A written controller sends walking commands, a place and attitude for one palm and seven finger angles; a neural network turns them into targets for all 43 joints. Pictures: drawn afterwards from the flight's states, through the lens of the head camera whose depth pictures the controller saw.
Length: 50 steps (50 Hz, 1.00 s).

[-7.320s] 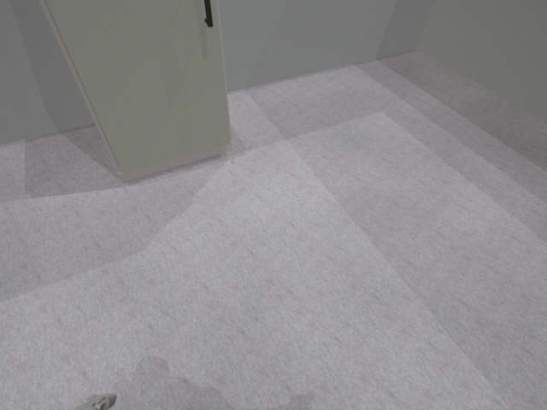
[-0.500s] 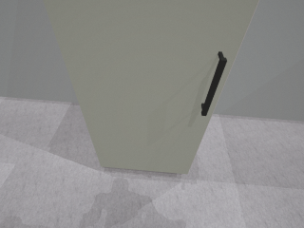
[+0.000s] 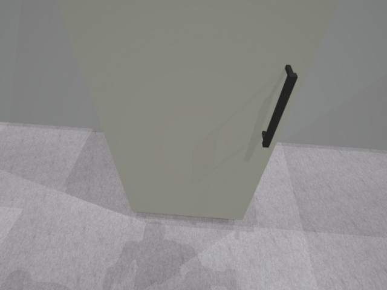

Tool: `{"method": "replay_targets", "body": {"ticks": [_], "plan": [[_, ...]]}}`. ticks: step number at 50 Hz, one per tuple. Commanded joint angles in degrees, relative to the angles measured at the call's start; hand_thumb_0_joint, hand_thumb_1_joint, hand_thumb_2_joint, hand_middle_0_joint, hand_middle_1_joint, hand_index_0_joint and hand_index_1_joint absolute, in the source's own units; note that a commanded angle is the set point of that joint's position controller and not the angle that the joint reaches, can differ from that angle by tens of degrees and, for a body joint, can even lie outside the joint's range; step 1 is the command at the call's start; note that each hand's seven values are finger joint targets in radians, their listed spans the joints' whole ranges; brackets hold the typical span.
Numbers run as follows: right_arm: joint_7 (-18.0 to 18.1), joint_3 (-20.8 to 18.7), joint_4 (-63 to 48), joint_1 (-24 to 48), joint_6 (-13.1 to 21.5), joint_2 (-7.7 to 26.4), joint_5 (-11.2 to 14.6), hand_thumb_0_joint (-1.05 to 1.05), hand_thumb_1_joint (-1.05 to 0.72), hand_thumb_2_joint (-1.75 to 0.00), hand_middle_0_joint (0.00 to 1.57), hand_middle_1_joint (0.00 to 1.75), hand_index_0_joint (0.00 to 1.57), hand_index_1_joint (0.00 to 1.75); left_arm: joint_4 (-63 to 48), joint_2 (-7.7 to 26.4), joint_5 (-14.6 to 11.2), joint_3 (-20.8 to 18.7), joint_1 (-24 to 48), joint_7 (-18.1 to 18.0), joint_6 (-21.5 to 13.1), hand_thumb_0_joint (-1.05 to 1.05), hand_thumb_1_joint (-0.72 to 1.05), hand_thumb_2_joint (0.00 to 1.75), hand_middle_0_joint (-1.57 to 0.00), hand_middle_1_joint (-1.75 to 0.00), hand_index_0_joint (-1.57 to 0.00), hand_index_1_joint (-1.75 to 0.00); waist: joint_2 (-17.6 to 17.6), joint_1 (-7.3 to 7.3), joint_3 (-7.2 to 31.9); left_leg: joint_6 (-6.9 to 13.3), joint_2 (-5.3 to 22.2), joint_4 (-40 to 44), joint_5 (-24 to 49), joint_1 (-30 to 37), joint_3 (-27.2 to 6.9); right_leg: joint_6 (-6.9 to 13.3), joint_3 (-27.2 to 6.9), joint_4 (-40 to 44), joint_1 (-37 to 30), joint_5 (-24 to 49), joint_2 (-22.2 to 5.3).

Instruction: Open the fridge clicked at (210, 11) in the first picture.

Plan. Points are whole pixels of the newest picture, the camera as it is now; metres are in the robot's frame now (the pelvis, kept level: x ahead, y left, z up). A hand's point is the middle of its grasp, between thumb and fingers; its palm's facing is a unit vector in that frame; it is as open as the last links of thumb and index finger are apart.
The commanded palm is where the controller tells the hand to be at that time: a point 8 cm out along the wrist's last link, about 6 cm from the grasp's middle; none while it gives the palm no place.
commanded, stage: look again from close up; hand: right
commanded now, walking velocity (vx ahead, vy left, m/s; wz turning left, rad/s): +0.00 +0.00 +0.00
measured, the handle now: (275, 110) +0.56 -0.18 +0.07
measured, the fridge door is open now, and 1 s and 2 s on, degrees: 0 0 0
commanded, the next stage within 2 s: shuffle to correct the standing spot in 0.30 s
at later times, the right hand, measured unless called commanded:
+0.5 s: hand out of the picture +0.07 -0.24 -0.16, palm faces -0.01 +0.95 -0.31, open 7.4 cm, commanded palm none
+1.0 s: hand out of the picture +0.11 -0.20 -0.19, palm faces +0.02 +0.98 -0.20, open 7.3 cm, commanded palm none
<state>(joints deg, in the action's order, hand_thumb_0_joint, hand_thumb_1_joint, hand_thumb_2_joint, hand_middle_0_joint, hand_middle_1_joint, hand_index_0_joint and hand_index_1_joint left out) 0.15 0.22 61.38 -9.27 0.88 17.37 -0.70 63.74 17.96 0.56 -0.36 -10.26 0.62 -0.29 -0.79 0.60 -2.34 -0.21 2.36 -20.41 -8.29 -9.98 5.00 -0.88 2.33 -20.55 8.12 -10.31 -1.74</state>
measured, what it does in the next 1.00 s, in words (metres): walks ahead: left foot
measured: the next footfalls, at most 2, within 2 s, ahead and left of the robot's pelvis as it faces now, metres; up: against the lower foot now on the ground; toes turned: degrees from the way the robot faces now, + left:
left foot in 0.94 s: +0.15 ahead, +0.09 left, +0.00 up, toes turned +6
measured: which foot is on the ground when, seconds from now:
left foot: down 0.00-0.78, up 0.80-0.92, down 0.94-1.00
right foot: down 0.00-1.00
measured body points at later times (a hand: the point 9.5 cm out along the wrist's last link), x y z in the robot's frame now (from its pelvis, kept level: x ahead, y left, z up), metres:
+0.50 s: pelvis +0.02 -0.01 +0.00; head +0.02 +0.00 +0.45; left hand +0.08 +0.27 -0.14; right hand +0.07 -0.29 -0.14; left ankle +0.03 +0.12 -0.75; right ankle +0.01 -0.13 -0.75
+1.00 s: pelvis +0.10 -0.03 -0.02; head +0.12 -0.02 +0.43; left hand -0.01 +0.17 -0.17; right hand +0.11 -0.25 -0.17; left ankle +0.11 +0.08 -0.75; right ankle +0.01 -0.13 -0.74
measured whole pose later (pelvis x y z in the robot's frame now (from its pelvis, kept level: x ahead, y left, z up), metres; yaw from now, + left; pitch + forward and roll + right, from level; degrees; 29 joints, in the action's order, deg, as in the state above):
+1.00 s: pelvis +0.10 -0.03 -0.02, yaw +0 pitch -2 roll +0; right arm 1.6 -1.2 62.3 -16.2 1.1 8.0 -0.5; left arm 67.6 6.1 -0.1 0.4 -25.9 -2.3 -0.5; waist -1.2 1.9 -4.8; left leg 1.2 2.5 -33.5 -15.0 -13.7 8.0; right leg 0.6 3.0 -32.1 4.0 -24.9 -0.3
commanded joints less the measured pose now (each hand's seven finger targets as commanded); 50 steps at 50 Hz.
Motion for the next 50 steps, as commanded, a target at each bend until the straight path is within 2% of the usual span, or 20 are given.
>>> {"method": "replay_targets", "body": {"ticks": [1, 17, 20, 23, 28, 33, 36, 38, 39, 40, 41, 42, 43, 44, 45, 46, 47, 48, 49, 50], "plan": [[0.94, -2.14, -3.14, 1.66, 1.13, 11.63, -0.17, 0.0, -0.9, -0.9, 0.2, 0.3, 0.2, 0.3, -3.2, 10.42, -0.01, -1.69, 1.74, -0.88, -1.32, 0.0, 0.9, 0.9, -0.2, -0.3, -0.2, -0.3, 0.96, -0.45, 2.36, 1.32, 6.29, 4.7, -0.17, 2.86, -6.85, 1.4, -5.23, 4.44, 2.17, 2.69, -5.39], [0.91, -1.9, -2.38, 1.6, 1.02, 11.49, -0.15, 0.0, -0.9, -0.9, 0.2, 0.3, 0.2, 0.3, -3.0, 10.85, -0.02, -1.37, 2.72, -0.99, -1.36, 0.0, 0.9, 0.9, -0.2, -0.3, -0.2, -0.3, 0.89, -0.54, 3.14, 1.06, 6.23, 4.7, 2.68, 3.98, -6.3, 1.43, -5.32, 5.28, 0.46, 4.87, -5.79], [0.92, -1.83, -2.28, 1.59, 0.97, 11.44, -0.2, 0.0, -0.9, -0.9, 0.2, 0.3, 0.2, 0.3, -3.07, 10.86, -0.01, -1.38, 3.0, -0.99, -1.27, 0.0, 0.9, 0.9, -0.2, -0.3, -0.2, -0.3, 1.08, -0.54, 2.05, 1.0, 6.14, 4.93, 2.27, 3.44, -6.2, 1.44, -5.42, 5.5, 0.67, 4.65, -5.75], [1.14, -0.7, -0.54, -1.64, 0.17, 5.95, -0.09, 0.0, -0.9, -0.9, 0.2, 0.3, 0.2, 0.3, -1.49, 4.99, 0.38, 0.1, -0.09, -0.83, -0.38, 0.0, 0.9, 0.9, -0.2, -0.3, -0.2, -0.3, 1.24, -0.59, 2.33, 0.2, 6.38, 5.52, -4.52, 3.36, -6.2, 0.5, -4.05, 4.81, 1.08, -0.4, -4.83], [1.01, -1.32, -0.31, -5.5, -0.63, 5.43, -0.5, 0.0, -0.9, -0.9, 0.2, 0.3, 0.2, 0.3, -1.27, 2.58, 0.78, 0.25, -3.88, -0.69, 0.37, 0.0, 0.9, 0.9, -0.2, -0.3, -0.2, -0.3, 4.21, -1.06, -3.05, 1.7, 7.16, 5.58, -17.92, -0.63, -8.97, 0.73, -1.59, 0.77, 5.77, -10.04, -2.61], [0.93, -2.45, -0.34, -9.5, -0.35, 4.09, -0.41, 0.0, -0.9, -0.9, 0.2, 0.3, 0.2, 0.3, -1.65, 0.56, 0.59, 0.07, -7.3, -1.0, -0.37, 0.0, 0.9, 0.9, -0.2, -0.3, -0.2, -0.3, 4.18, -1.16, -4.26, 3.85, 8.09, 2.68, -16.77, 0.0, -9.56, 1.38, -0.21, -3.93, 8.05, -8.33, -1.89], [0.94, -2.61, -0.58, -10.41, -0.25, 1.59, -0.52, 0.0, -0.9, -0.9, 0.2, 0.3, 0.2, 0.3, -1.08, -0.08, 0.34, -0.29, -11.09, -1.35, -0.98, 0.0, 0.9, 0.9, -0.2, -0.3, -0.2, -0.3, 0.35, -0.31, -4.33, 3.16, 5.56, -3.86, -11.73, -2.05, -5.1, 2.72, -2.12, -3.14, 5.07, -3.91, -3.62], [0.91, -2.1, -1.02, -10.28, -0.21, -1.89, -0.74, 0.0, -0.9, -0.9, 0.2, 0.3, 0.2, 0.3, 0.5, 1.59, 0.33, -0.96, -15.93, -1.87, -1.41, 0.0, 0.9, 0.9, -0.2, -0.3, -0.2, -0.3, -7.8, 1.18, -3.07, 1.52, 1.18, -15.26, -8.66, -7.35, 1.67, 5.58, -8.15, 0.33, -1.95, 5.99, -8.93], [0.92, -1.61, -2.18, -8.13, 0.01, -3.4, -0.9, 0.0, -0.9, -0.9, 0.2, 0.3, 0.2, 0.3, 1.55, 2.28, 0.33, -1.26, -19.26, -2.28, -1.52, 0.0, 0.9, 0.9, -0.2, -0.3, -0.2, -0.3, -11.46, 2.2, -3.8, 0.59, -0.84, -20.69, -13.48, -13.95, 3.5, 8.26, -12.45, 1.52, -7.04, 16.32, -12.34], [1.04, -1.39, -3.38, -5.62, 0.17, -4.04, -0.81, 0.0, -0.9, -0.9, 0.2, 0.3, 0.2, 0.3, 2.37, 1.17, 0.6, -1.11, -21.55, -2.61, -1.56, 0.0, 0.9, 0.9, -0.2, -0.3, -0.2, -0.3, -10.33, 3.18, -5.81, 0.56, -0.76, -24.92, -21.74, -20.31, 2.74, 11.05, -15.28, 1.83, -10.78, 24.46, -14.74], [1.0, -1.44, -4.11, -4.24, 0.34, -4.61, -0.55, 0.0, -0.9, -0.9, 0.2, 0.3, 0.2, 0.3, 2.82, 0.56, 0.81, -0.96, -22.78, -2.89, -1.72, 0.0, 0.9, 0.9, -0.2, -0.3, -0.2, -0.3, -9.47, 3.48, -6.82, 1.06, 0.27, -26.74, -24.95, -23.02, 1.52, 13.06, -16.17, 1.42, -12.23, 28.73, -16.13], [0.83, -1.62, -4.39, -3.68, 0.58, -5.12, -0.42, 0.0, -0.9, -0.9, 0.2, 0.3, 0.2, 0.3, 2.7, -0.1, 0.84, -0.86, -22.29, -3.09, -1.88, 0.0, 0.9, 0.9, -0.2, -0.3, -0.2, -0.3, -7.47, 3.05, -7.17, 1.4, 1.1, -26.17, -24.05, -22.42, 0.82, 13.59, -15.29, 0.47, -11.46, 31.81, -15.99], [0.72, -1.73, -4.11, -4.39, 0.66, -6.04, -0.28, 0.0, -0.9, -0.9, 0.2, 0.3, 0.2, 0.3, 2.25, -0.81, 0.77, -0.77, -20.83, -3.34, -1.97, 0.0, 0.9, 0.9, -0.2, -0.3, -0.2, -0.3, -6.38, 2.13, -6.8, 1.33, 1.4, -23.05, -21.55, -19.1, 0.72, 12.73, -12.7, -0.18, -9.38, 34.56, -14.64], [0.63, -1.8, -3.57, -6.33, 0.67, -6.21, -0.2, 0.0, -0.9, -0.9, 0.2, 0.3, 0.2, 0.3, 1.72, -1.51, 0.51, -0.61, -18.74, -3.59, -1.95, 0.0, 0.9, 0.9, -0.2, -0.3, -0.2, -0.3, -5.44, 0.54, -6.15, 1.26, 1.15, -16.31, -16.78, -13.56, 1.26, 10.63, -8.81, -2.2, -6.77, 37.77, -12.37], [0.69, -2.07, -2.43, -9.93, 0.57, -6.41, -0.04, 0.0, -0.9, -0.9, 0.2, 0.3, 0.2, 0.3, 1.23, -1.89, 0.08, -0.36, -16.85, -3.88, -1.97, 0.0, 0.9, 0.9, -0.2, -0.3, -0.2, -0.3, -4.95, -1.35, -3.27, 0.94, 0.67, -8.53, -7.57, -4.55, 1.38, 7.86, -5.42, -5.07, -3.36, 37.01, -9.77], [1.14, -2.35, -0.81, -14.62, 0.74, -5.21, 0.1, 0.0, -0.9, -0.9, 0.2, 0.3, 0.2, 0.3, 0.81, -3.08, -0.55, -0.27, -16.14, -4.08, -2.1, 0.0, 0.9, 0.9, -0.2, -0.3, -0.2, -0.3, -1.89, -3.18, -0.52, 1.37, 2.14, -4.33, 5.91, 6.02, -1.47, 5.06, -3.45, -9.0, 2.2, 33.11, -7.25], [1.83, -2.69, 0.6, -17.76, 1.35, -2.2, 0.31, 0.0, -0.9, -0.9, 0.2, 0.3, 0.2, 0.3, 0.31, -4.51, -1.12, -0.08, -16.59, -4.03, -2.04, 0.0, 0.9, 0.9, -0.2, -0.3, -0.2, -0.3, 3.78, -3.19, 3.23, 4.4, 9.62, -4.96, 24.12, 14.12, -9.64, 2.11, -1.83, -11.21, 8.2, 17.44, -4.41], [2.08, -2.98, 1.03, -17.05, 1.3, 0.75, 0.5, 0.0, -0.9, -0.9, 0.2, 0.3, 0.2, 0.3, 0.42, -4.77, -1.19, -0.76, -17.12, -3.87, -1.8, 0.0, 0.9, 0.9, -0.2, -0.3, -0.2, -0.3, 5.42, -2.01, 3.19, 8.19, 15.98, -4.34, 32.89, 13.18, -11.97, 0.74, -0.88, -10.45, 9.33, -1.49, -1.79], [2.34, -2.98, 0.75, -15.59, 1.13, 0.39, 0.51, 0.0, -0.9, -0.9, 0.2, 0.3, 0.2, 0.3, 0.69, -5.95, -0.89, -1.05, -16.65, -3.98, -0.96, 0.0, 0.9, 0.9, -0.2, -0.3, -0.2, -0.3, 8.81, -1.7, 1.79, 9.67, 16.76, -4.07, 39.86, 10.87, -10.78, 0.52, -0.09, -11.63, 8.14, -8.88, -1.52], [2.8, -3.01, 0.52, -13.93, 0.93, -0.12, 0.38, 0.0, -0.9, -0.9, 0.2, 0.3, 0.2, 0.3, 1.01, -7.14, -0.86, -1.24, -16.47, -4.12, -0.35, 0.0, 0.9, 0.9, -0.2, -0.3, -0.2, -0.3, 11.52, -1.31, -0.51, 10.14, 16.86, -4.64, 44.19, 8.65, -9.78, 0.24, 0.09, -12.88, 8.41, -11.93, -2.54]]}}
